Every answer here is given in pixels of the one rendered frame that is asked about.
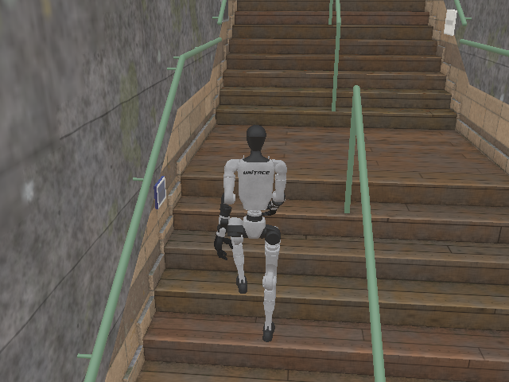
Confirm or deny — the left robot forearm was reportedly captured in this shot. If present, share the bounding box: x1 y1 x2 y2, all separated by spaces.
216 193 232 237

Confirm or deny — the left robot hand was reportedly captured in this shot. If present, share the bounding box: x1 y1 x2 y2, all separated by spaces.
214 235 233 260

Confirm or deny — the right robot upper arm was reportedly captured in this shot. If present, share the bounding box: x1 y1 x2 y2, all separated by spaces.
272 159 287 202

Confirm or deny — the right robot hand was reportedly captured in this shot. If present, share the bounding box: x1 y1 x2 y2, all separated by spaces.
262 202 277 216

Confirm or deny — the left robot upper arm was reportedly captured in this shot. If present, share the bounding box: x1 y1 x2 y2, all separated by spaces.
223 159 239 205

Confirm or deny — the robot head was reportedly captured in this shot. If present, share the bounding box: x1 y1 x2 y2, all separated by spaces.
243 125 270 162

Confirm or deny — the right robot shin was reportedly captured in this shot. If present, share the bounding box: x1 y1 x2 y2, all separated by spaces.
263 276 277 331

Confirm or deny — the right robot forearm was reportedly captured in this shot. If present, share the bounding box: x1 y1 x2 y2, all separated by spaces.
270 193 286 210

